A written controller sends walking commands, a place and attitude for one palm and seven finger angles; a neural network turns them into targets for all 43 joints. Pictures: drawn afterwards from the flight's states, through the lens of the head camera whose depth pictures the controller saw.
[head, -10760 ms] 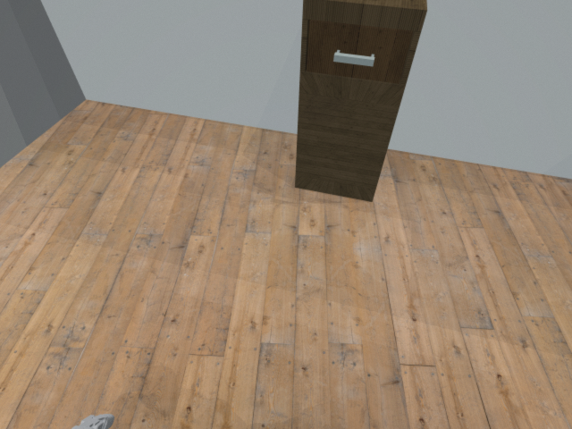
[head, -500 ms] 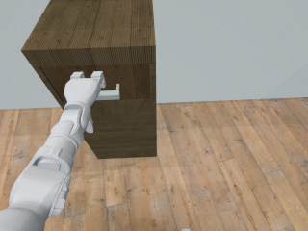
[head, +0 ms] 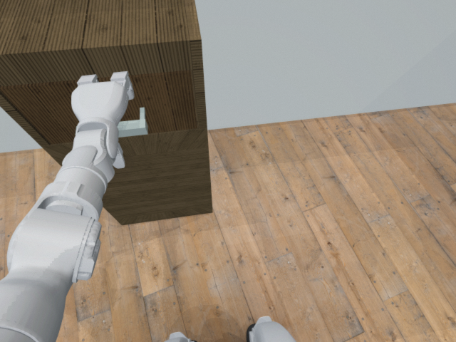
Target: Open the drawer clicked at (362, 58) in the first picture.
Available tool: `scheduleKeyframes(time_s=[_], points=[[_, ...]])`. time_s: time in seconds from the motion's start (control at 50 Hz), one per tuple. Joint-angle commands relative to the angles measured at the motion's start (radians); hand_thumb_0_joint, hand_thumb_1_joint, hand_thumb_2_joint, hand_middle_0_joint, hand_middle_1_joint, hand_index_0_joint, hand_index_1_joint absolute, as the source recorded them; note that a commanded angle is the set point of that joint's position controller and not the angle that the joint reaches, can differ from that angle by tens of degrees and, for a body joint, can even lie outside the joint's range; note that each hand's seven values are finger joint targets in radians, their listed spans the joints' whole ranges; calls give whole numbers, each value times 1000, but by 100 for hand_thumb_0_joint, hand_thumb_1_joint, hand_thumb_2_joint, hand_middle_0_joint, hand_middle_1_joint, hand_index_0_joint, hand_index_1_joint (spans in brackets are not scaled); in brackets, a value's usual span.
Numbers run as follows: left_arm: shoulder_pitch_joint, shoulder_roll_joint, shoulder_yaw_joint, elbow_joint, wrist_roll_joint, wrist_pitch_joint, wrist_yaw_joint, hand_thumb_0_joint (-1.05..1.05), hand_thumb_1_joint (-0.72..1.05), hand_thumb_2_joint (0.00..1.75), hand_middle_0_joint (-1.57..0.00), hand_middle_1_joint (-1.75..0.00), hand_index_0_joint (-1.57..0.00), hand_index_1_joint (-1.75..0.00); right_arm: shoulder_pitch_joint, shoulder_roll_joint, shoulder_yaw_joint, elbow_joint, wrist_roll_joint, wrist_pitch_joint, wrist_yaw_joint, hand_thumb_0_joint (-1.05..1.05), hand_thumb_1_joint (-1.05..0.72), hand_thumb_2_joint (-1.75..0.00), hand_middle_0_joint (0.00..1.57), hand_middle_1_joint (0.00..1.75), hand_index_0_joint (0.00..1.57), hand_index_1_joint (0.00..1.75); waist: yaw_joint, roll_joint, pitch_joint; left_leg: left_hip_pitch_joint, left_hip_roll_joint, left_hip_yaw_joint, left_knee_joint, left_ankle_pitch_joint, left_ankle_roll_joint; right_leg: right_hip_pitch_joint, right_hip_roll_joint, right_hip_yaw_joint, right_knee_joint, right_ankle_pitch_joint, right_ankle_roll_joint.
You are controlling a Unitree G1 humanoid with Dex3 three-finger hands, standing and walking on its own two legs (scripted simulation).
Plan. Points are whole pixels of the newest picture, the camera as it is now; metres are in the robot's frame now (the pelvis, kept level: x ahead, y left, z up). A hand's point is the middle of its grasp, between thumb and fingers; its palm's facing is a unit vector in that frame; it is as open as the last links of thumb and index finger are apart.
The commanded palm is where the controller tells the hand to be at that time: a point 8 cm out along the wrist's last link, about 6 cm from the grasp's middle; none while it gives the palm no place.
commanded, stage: move the hooked fingers above the handle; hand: left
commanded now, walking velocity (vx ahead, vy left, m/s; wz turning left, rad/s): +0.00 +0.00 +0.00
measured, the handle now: (113, 122) +0.57 +0.19 -0.02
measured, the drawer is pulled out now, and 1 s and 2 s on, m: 0.00 0.00 0.00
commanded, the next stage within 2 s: lower the fingers behind the handle in 0.56 s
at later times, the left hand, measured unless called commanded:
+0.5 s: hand (116, 122) +0.52 +0.16 +0.03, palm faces -0.04 -0.02 -1.00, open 13.7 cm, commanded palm +0.50 +0.17 +0.09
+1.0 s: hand (109, 135) +0.51 +0.18 +0.01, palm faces -0.06 -0.03 -1.00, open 13.8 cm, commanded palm +0.50 +0.18 +0.06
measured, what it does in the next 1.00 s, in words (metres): stands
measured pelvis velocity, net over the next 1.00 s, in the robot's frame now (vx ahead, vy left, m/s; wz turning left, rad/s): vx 0.01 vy -0.01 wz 0.02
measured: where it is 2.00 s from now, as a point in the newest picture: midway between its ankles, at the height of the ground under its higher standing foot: outside the picture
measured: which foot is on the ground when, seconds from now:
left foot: down 0.00-1.00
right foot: down 0.00-1.00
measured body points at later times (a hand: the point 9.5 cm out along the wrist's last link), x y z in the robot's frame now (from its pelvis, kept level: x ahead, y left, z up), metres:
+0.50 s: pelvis +0.01 +0.00 +0.00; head +0.12 -0.01 +0.44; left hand +0.52 +0.16 +0.09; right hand +0.01 -0.27 -0.13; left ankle -0.02 +0.10 -0.70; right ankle +0.00 -0.13 -0.70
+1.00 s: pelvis +0.01 -0.01 +0.00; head +0.13 -0.01 +0.43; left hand +0.51 +0.18 +0.06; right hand +0.00 -0.29 -0.13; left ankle -0.02 +0.10 -0.70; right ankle +0.00 -0.13 -0.70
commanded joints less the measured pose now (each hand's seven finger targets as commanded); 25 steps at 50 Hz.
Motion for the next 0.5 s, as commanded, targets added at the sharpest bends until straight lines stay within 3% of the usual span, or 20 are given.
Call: scheduleKeyframes(time_s=[0.0, 0.04, 0.08, 0.12, 0.14, 0.16, 0.18, 0.22, 0.28, 0.32, 0.36, 0.4, 0.44, 0.46, 0.48], points=[[-431, 238, 21, -139, -12, 37, 17, 0, -50, 30, -30, -120, -30, -120, 131, -168, -48, -57, 12, -11, -14, 0, -90, -90, 20, 30, 20, 30, 0, -35, -420, 249, -41, -29, -69, 393, 22, 261, 47, -34, -71, 329, -34], [-470, 248, 19, -170, -15, 15, 9, 0, -50, 30, -30, -120, -30, -120, 134, -169, -50, -56, 13, -15, -21, 0, -90, -90, 20, 30, 20, 30, -12, -28, -436, 271, -39, -35, -70, 384, 23, 255, 44, -28, -75, 316, -33], [-489, 212, -4, -221, -13, -17, 2, 0, -50, 30, -30, -120, -30, -120, 141, -162, -56, -57, 10, -21, -22, 0, -90, -90, 20, 30, 20, 30, -10, 21, -467, 332, -33, -46, -63, 424, 18, 222, 46, -34, -68, 311, -38], [-508, 156, -35, -243, -20, -41, 4, 0, -50, 30, -30, -120, -30, -120, 145, -157, -62, -50, 5, -25, -19, 0, -90, -90, 20, 30, 20, 30, -26, 26, -465, 382, -24, -61, -48, 482, 15, 180, 50, -42, -64, 314, -40], [-503, 177, -15, -253, -21, -51, 10, 0, -50, 30, -30, -120, -30, -120, 153, -159, -63, -47, 4, -26, -18, 0, -90, -90, 20, 30, 20, 30, -18, 36, -485, 389, -23, -66, -44, 492, 13, 179, 50, -42, -57, 314, -39], [-485, 189, -2, -235, -16, -50, 19, 0, -50, 30, -30, -120, -30, -120, 150, -158, -61, -46, 2, -24, -16, 0, -90, -90, 20, 30, 20, 30, -11, 42, -475, 387, -23, -69, -42, 498, 9, 169, 50, -46, -52, 309, -41], [-488, 157, -22, -228, -14, -45, 29, 0, -50, 30, -30, -120, -30, -120, 146, -156, -61, -43, 0, -23, -14, 0, -90, -90, 20, 30, 20, 30, -21, 31, -464, 382, -23, -68, -38, 503, 10, 159, 52, -49, -50, 313, -40], [-517, 160, -18, -218, -10, -29, 52, 0, -50, 30, -30, -120, -30, -120, 142, -158, -58, -33, -4, -22, -8, 0, -90, -90, 20, 30, 20, 30, -25, 38, -450, 371, -24, -66, -35, 507, 7, 152, 51, -52, -47, 316, -41], [-492, 236, 40, -202, -4, 11, 73, 0, -50, 30, -30, -120, -30, -120, 132, -161, -50, -42, -3, -12, -4, 0, -90, -90, 20, 30, 20, 30, 1, 32, -489, 339, -34, -54, -38, 506, 9, 218, 49, -47, -37, 357, -41], [-481, 229, 36, -200, -6, 32, 68, 0, -50, 30, -30, -120, -30, -120, 121, -157, -50, -50, -2, -5, -4, 0, -90, -90, 20, 30, 20, 30, 4, 23, -496, 336, -37, -50, -35, 541, 9, 249, 47, -44, -41, 396, -41], [-452, 216, 22, -164, -7, 53, 59, 0, -50, 30, -30, -120, -30, -120, 114, -156, -47, -53, 5, 1, -7, 0, -90, -90, 20, 30, 20, 30, -1, -5, -451, 310, -39, -41, -46, 505, 12, 254, 46, -44, -50, 392, -37], [-476, 204, 4, -190, -7, 58, 52, 0, -50, 30, -30, -120, -30, -120, 109, -156, -48, -58, 6, 2, -11, 0, -90, -90, 20, 30, 20, 30, -7, 3, -466, 324, -40, -36, -52, 498, 14, 267, 44, -40, -58, 399, -34], [-473, 225, 16, -181, -14, 58, 39, 0, -50, 30, -30, -120, -30, -120, 107, -157, -45, -61, 9, 4, -18, 0, -90, -90, 20, 30, 20, 30, -11, -21, -466, 315, -41, -33, -55, 483, 18, 289, 42, -34, -64, 408, -32], [-445, 251, 34, -166, -13, 58, 31, 0, -50, 30, -30, -120, -30, -120, 102, -159, -42, -64, 10, 5, -22, 0, -90, -90, 20, 30, 20, 30, 1, -35, -457, 298, -44, -31, -60, 465, 18, 302, 40, -33, -63, 403, -31], [-454, 217, 3, -182, -14, 52, 24, 0, -50, 30, -30, -120, -30, -120, 101, -154, -41, -69, 11, 3, -24, 0, -90, -90, 20, 30, 20, 30, -6, -23, -449, 302, -45, -26, -64, 462, 18, 301, 40, -31, -68, 410, -31]])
